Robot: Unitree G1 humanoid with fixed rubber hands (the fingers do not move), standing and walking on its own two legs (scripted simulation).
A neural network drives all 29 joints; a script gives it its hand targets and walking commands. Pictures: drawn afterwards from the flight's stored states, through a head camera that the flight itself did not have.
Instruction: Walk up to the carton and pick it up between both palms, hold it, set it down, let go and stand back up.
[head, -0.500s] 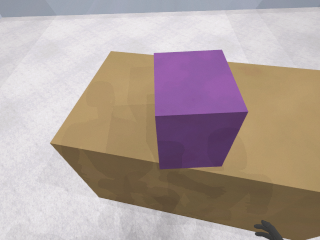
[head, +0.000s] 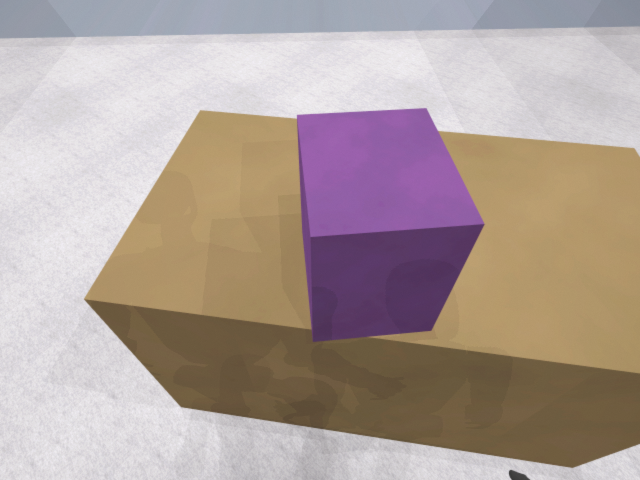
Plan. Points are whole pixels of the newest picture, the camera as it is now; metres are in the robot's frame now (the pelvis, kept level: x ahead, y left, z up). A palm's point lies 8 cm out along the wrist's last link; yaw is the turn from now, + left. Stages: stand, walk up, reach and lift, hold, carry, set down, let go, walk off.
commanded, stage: walk up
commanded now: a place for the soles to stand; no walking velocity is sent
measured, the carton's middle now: (367, 228) +0.48 -0.05 +0.01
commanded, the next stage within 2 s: reach and lift in 0.62 s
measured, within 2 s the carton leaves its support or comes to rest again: neither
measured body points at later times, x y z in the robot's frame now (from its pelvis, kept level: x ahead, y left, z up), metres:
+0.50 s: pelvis +0.01 +0.01 +0.00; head +0.01 +0.01 +0.45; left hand +0.07 +0.27 -0.12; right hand +0.09 -0.25 -0.12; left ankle +0.01 +0.12 -0.74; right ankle +0.00 -0.08 -0.74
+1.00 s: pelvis -0.01 -0.01 +0.00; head +0.00 +0.00 +0.45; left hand +0.20 +0.20 -0.08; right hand +0.13 -0.28 -0.09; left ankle +0.01 +0.12 -0.74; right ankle +0.00 -0.08 -0.74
